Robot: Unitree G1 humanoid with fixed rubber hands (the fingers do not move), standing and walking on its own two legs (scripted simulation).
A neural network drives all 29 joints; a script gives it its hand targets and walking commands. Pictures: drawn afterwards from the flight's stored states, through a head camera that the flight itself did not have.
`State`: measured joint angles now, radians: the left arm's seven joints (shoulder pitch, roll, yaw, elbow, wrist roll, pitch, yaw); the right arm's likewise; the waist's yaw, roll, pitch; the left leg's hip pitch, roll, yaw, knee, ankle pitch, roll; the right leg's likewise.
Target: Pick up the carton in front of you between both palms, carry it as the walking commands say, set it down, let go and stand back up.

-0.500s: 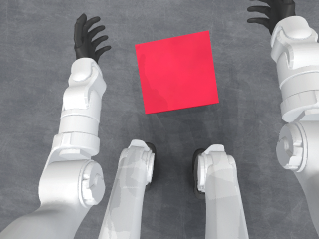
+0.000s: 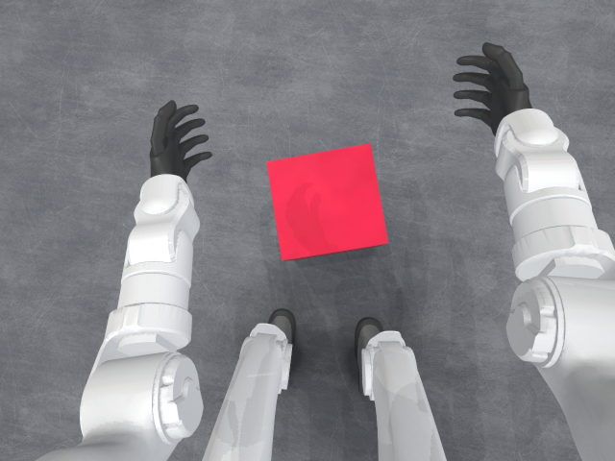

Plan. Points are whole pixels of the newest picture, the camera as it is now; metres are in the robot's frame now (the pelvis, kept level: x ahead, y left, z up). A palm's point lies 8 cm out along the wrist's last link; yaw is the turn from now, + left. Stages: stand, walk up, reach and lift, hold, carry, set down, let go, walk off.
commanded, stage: let go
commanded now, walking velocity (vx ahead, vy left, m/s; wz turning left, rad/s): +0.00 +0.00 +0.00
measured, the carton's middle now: (327, 210) +0.46 +0.02 -0.52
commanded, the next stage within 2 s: stand in 1.24 s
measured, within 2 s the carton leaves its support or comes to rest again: neither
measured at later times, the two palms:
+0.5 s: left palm (42, 293) +0.31 +0.25 +0.02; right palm (578, 254) +0.36 -0.20 +0.01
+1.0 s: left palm (14, 374) +0.26 +0.23 +0.07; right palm out of the picture +0.24 -0.23 +0.07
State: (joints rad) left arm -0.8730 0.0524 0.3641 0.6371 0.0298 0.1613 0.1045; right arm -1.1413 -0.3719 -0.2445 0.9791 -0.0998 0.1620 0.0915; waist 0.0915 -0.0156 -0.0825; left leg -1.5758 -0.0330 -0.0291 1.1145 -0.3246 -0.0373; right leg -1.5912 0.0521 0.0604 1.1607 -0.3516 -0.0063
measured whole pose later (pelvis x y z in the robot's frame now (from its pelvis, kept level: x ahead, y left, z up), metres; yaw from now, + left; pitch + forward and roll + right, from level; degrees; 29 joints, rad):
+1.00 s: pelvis +0.09 +0.00 +0.13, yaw -1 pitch -3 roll +0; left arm 0.21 0.21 0.04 0.43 0.01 0.12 -0.07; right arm 0.24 -0.21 -0.04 0.43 0.00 0.11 0.07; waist 0.00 -0.01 0.07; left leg -0.12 -0.02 -0.06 0.43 -0.26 -0.01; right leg -0.11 0.03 0.05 0.44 -0.28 -0.01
